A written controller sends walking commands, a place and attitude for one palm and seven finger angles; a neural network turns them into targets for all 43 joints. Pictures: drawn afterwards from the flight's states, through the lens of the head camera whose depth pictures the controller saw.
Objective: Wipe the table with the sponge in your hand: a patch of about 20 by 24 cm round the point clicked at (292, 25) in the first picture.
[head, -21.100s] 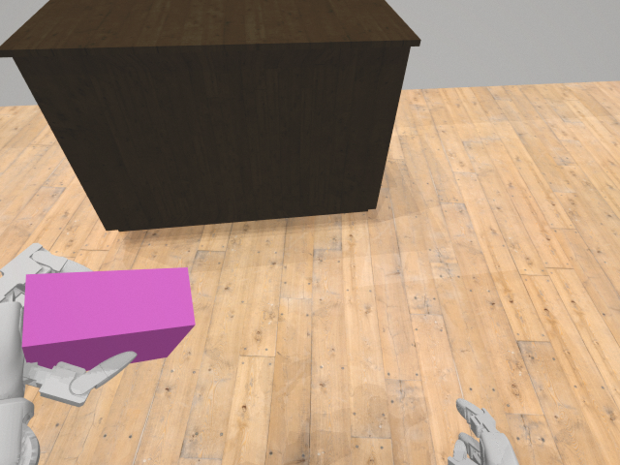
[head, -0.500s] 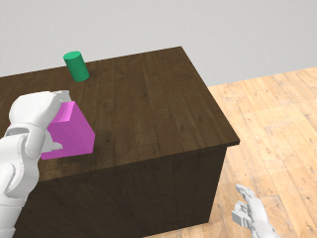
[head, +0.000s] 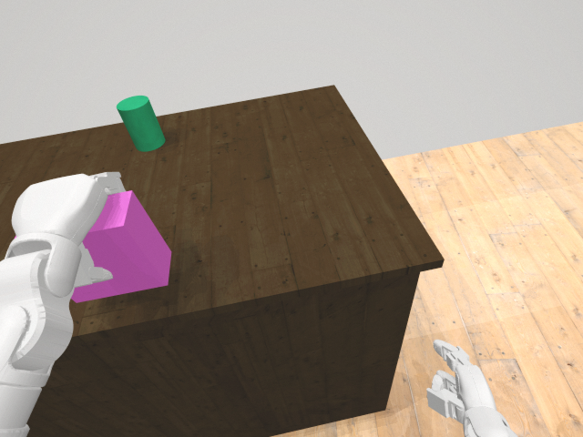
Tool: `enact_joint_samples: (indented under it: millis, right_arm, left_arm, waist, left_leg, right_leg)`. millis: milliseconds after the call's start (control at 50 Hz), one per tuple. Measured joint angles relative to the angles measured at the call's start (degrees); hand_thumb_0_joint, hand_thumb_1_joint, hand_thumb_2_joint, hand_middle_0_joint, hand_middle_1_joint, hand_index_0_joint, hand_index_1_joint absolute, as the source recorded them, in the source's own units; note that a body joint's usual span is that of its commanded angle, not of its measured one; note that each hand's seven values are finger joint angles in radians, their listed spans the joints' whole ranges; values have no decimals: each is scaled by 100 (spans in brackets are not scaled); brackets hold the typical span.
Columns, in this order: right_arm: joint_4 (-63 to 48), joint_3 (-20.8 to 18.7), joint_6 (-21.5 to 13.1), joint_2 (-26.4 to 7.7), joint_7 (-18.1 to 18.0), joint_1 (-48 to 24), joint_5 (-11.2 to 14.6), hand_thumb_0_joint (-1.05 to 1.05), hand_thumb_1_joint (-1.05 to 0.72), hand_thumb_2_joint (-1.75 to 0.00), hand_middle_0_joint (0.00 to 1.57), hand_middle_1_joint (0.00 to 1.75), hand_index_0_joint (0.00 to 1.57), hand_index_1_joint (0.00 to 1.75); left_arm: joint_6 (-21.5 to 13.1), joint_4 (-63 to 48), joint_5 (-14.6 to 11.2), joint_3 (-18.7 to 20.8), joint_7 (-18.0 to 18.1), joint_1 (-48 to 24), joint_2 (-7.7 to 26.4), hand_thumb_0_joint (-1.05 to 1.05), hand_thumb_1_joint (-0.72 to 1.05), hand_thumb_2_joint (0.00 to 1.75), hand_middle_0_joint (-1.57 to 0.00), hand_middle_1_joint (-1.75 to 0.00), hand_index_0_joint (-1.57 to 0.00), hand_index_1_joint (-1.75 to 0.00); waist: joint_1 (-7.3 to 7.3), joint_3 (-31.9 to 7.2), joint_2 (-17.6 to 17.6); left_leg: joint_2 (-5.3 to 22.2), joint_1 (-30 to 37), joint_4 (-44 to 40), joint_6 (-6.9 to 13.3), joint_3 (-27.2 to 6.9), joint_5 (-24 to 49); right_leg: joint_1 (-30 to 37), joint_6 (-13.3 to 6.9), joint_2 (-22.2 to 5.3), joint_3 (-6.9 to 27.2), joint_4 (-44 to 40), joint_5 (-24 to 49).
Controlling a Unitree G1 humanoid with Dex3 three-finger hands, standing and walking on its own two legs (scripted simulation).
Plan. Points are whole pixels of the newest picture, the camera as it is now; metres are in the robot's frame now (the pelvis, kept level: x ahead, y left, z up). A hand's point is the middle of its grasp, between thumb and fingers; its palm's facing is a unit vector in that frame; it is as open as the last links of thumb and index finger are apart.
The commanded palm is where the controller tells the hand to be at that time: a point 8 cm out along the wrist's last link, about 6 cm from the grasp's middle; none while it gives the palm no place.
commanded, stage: lower the sponge onto the table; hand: left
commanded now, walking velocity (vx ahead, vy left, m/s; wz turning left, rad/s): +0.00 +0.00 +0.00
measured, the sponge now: (111, 259) +0.27 +0.30 +0.13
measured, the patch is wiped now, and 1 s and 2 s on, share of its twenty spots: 0.00 0.00 0.20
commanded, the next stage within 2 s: wipe forward along the first lane in 0.94 s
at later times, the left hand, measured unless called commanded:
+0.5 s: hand (110, 254) +0.26 +0.28 +0.16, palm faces +0.04 -0.03 -1.00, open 10.2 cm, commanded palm +0.23 +0.28 +0.23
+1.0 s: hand (108, 260) +0.26 +0.29 +0.15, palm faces +0.05 -0.02 -1.00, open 10.2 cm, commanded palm +0.23 +0.29 +0.21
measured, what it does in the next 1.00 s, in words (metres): stands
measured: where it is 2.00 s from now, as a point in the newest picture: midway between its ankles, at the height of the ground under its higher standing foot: outside the picture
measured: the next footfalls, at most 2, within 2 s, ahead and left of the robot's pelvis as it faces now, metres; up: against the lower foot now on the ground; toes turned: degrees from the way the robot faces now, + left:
none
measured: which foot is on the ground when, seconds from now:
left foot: down 0.00-1.00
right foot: down 0.00-1.00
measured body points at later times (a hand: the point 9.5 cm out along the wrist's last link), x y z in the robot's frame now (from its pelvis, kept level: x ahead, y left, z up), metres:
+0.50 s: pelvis +0.00 +0.00 +0.00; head -0.01 -0.06 +0.45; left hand +0.25 +0.28 +0.21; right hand +0.24 -0.20 -0.09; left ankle +0.04 +0.14 -0.74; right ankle +0.00 -0.12 -0.74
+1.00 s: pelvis +0.00 +0.00 +0.00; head -0.01 -0.05 +0.45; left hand +0.25 +0.29 +0.20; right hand +0.24 -0.21 -0.09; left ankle +0.04 +0.14 -0.74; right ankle +0.00 -0.12 -0.74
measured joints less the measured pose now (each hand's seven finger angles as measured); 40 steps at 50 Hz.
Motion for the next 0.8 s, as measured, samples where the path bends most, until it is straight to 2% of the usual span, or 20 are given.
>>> enact_joint_samples:
  millis: [40,120,200,300,420,520,600,700,800]
  right_arm:
    - [-20,3,-11,-6,1,-12,1,1,-91,-90,20,30,20,30]
    - [-65,-1,-35,8,-5,-1,-21,1,-91,-90,20,30,20,30]
    - [-59,-12,-34,40,1,13,-45,1,-91,-90,20,30,20,30]
    - [-5,-9,-5,50,15,13,-34,1,-91,-90,20,30,20,30]
    - [8,-11,-10,10,4,19,-20,1,-90,-90,21,30,20,30]
    - [-30,-51,-45,-5,-3,80,-45,1,-91,-90,20,30,20,30]
    - [-12,-84,-33,16,10,113,-64,1,-91,-90,20,30,20,30]
    - [30,-88,6,31,37,115,-53,1,-91,-90,20,30,20,30]
    - [24,-77,10,8,21,114,-42,1,-91,-90,20,30,20,30]
  left_arm:
    - [15,-68,17,-20,-55,74,-43,-1,-51,102,-71,-135,-73,-134]
    - [-166,-249,18,-102,-82,285,-83,-1,-51,102,-71,-135,-73,-134]
    - [-338,-257,-1,-130,55,354,-78,-1,-51,102,-71,-135,-73,-134]
    - [-257,-64,19,-60,224,285,-104,-1,-51,102,-71,-135,-73,-134]
    - [-160,110,91,-53,110,289,-145,-1,-51,102,-71,-135,-73,-134]
    - [-423,-77,87,-123,110,508,-186,-1,-51,102,-71,-135,-73,-134]
    - [-553,-87,75,-124,279,564,-212,-1,-51,102,-71,-135,-73,-134]
    - [-427,29,93,-35,437,579,-235,-1,-51,102,-71,-135,-73,-134]
    - [-302,164,126,-2,356,635,-228,-1,-51,102,-71,-135,-73,-134]
  waist:
    - [-9,5,11]
    - [-20,5,12]
    - [-2,14,-3]
    - [8,12,-7]
    - [-38,16,3]
    - [-53,31,4]
    - [-36,34,-9]
    - [-43,8,-16]
    - [-79,-5,-11]
  left_leg:
    - [-2,-7,3,3,2,1]
    - [-5,1,3,5,3,-6]
    - [13,34,-4,-9,6,-12]
    - [36,52,-16,-26,-3,-7]
    - [37,31,-4,-25,-20,-4]
    - [40,50,11,-26,-14,-27]
    - [56,77,2,-35,2,-34]
    - [69,85,-1,-42,15,-41]
    - [60,61,26,-33,0,-52]
  right_leg:
    - [-10,-1,-2,3,7,-1]
    - [-5,0,-5,5,12,-11]
    - [27,-12,14,9,-2,-10]
    - [50,-26,38,1,-24,0]
    - [32,-34,41,-13,-7,-8]
    - [53,-34,44,-6,-4,-21]
    - [74,-40,60,11,-18,-18]
    - [74,-45,73,26,-17,-20]
    - [59,-40,64,12,8,-38]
